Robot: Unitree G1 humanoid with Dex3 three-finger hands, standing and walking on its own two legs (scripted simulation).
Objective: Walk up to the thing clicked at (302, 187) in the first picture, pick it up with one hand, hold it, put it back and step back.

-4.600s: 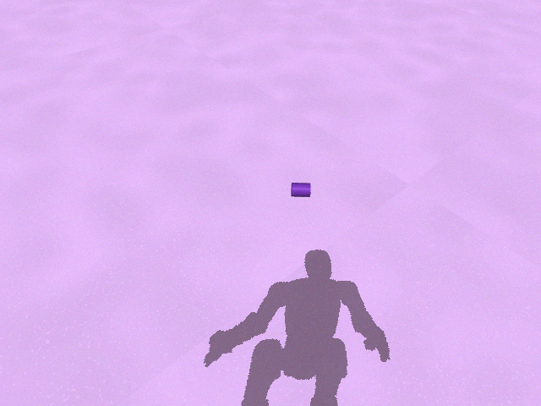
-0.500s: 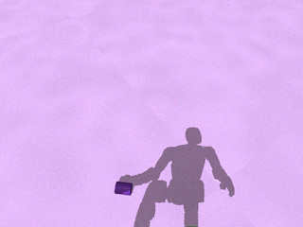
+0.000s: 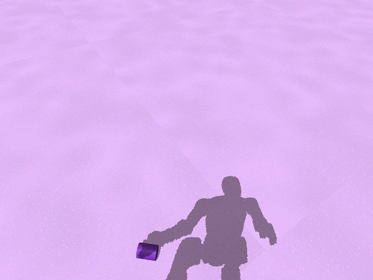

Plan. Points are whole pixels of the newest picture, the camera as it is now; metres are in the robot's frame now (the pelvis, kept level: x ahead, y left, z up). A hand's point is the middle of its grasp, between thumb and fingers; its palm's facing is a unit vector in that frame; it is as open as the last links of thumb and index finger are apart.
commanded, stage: walk up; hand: left
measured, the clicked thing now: (147, 251) +0.42 +0.19 -0.73
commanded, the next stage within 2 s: none
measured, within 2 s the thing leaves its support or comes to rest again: neither
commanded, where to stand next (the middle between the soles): +0.05 +0.01 m, yaw -2 degrees
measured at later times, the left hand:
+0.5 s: hand out of the picture +0.10 +0.25 -0.15, palm faces -0.03 -0.94 -0.35, open 7.4 cm
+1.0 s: hand out of the picture +0.06 +0.35 -0.18, palm faces -0.02 -0.89 -0.45, open 7.4 cm
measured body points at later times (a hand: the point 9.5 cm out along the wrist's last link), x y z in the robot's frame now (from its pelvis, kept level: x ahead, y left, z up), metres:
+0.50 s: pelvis +0.01 +0.00 +0.01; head +0.02 +0.00 +0.46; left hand +0.10 +0.30 -0.12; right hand +0.07 -0.31 -0.13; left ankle -0.01 +0.14 -0.74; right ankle +0.03 -0.16 -0.74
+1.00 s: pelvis -0.06 +0.06 -0.02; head +0.02 +0.08 +0.42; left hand +0.07 +0.40 -0.15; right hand +0.03 -0.27 -0.14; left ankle -0.06 +0.18 -0.74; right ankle +0.02 -0.14 -0.72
